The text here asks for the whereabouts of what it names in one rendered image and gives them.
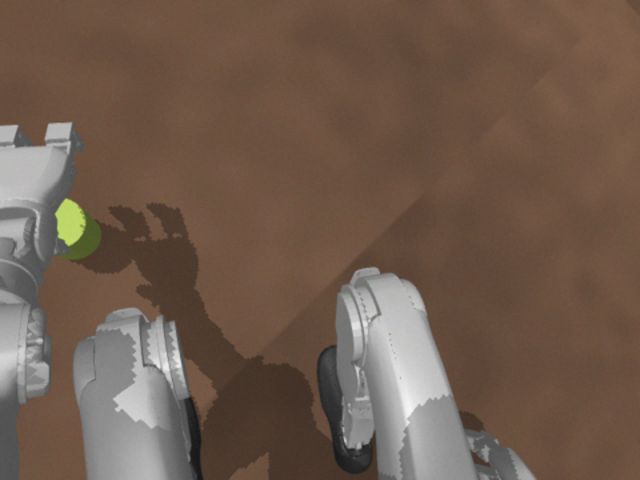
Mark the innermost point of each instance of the right robot hand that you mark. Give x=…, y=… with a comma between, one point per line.
x=505, y=463

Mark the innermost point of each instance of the right robot foot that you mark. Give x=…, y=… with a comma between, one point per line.
x=350, y=460

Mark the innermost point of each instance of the left robot hand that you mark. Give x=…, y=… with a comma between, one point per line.
x=40, y=174

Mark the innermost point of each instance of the left robot arm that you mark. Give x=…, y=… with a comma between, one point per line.
x=27, y=244

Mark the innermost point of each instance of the left robot foot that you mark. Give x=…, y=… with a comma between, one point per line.
x=195, y=439

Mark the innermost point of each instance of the can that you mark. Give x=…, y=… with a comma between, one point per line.
x=79, y=230

